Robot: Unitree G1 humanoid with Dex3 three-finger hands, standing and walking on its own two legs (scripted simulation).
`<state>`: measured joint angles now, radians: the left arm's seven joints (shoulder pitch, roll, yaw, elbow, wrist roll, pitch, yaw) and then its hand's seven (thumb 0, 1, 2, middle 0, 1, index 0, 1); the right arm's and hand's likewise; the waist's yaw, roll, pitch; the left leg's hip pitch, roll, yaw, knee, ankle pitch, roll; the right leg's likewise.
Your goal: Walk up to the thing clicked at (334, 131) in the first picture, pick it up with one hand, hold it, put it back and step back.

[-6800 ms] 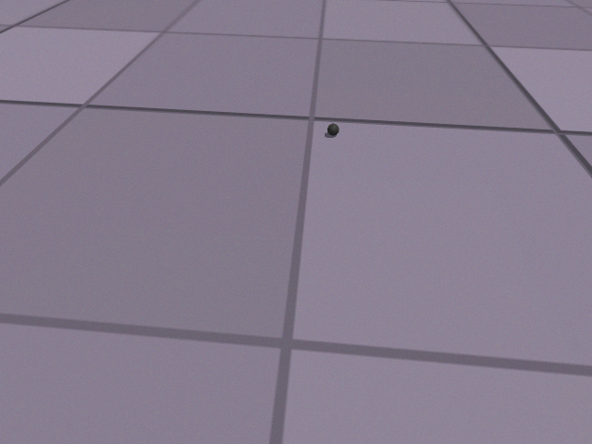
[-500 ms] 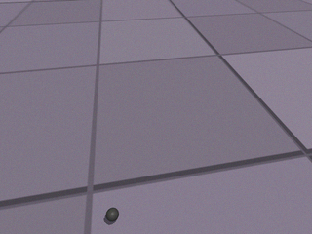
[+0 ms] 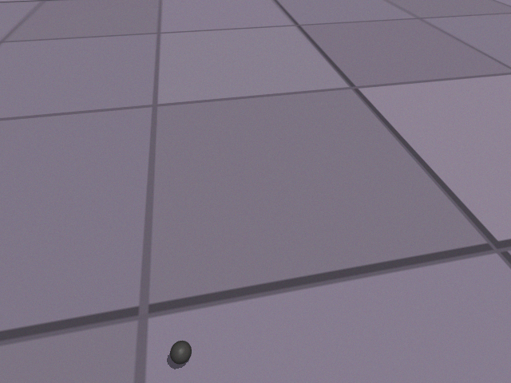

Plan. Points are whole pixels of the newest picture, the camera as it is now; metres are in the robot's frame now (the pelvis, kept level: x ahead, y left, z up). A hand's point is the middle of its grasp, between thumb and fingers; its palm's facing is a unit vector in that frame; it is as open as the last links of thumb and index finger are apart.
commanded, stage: stand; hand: left
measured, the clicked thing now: (180, 352) +0.43 +0.27 -0.75
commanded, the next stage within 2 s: none
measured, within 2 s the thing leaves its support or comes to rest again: neither
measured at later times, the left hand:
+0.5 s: hand out of the picture +0.06 +0.25 -0.16, palm faces -0.02 -0.94 -0.34, open 7.3 cm
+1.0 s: hand out of the picture +0.07 +0.25 -0.16, palm faces -0.02 -0.94 -0.34, open 7.3 cm
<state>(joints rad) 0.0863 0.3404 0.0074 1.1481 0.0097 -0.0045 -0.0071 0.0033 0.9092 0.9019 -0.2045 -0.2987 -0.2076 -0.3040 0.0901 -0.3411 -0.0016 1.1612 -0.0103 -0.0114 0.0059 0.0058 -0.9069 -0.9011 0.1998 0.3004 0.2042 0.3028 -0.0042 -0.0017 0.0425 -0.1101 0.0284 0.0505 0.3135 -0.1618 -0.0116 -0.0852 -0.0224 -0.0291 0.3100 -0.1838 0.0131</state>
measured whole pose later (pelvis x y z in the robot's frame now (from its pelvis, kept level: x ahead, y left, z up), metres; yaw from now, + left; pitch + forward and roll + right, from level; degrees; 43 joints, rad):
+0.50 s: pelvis -0.01 -0.01 +0.00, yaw +0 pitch -2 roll +0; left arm 0.12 0.35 -0.01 1.14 0.01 -0.01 -0.01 0.00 0.91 0.90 -0.20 -0.30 -0.21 -0.30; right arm 0.10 -0.35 0.00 1.16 -0.01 -0.01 0.01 0.01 -0.91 -0.90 0.20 0.30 0.20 0.30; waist 0.00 0.00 0.04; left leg -0.12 0.03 0.04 0.30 -0.14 -0.02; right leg -0.09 -0.02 -0.04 0.31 -0.17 0.00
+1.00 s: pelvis +0.00 -0.01 +0.00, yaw +0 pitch -2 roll +0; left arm 0.12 0.35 -0.01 1.13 0.01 -0.01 -0.01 0.00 0.91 0.90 -0.20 -0.30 -0.21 -0.30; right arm 0.11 -0.35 0.01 1.15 -0.01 -0.01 0.01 0.01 -0.91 -0.90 0.20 0.30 0.20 0.30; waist 0.00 0.00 0.04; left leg -0.11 0.04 0.04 0.31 -0.15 -0.02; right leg -0.09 -0.01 -0.04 0.32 -0.19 0.00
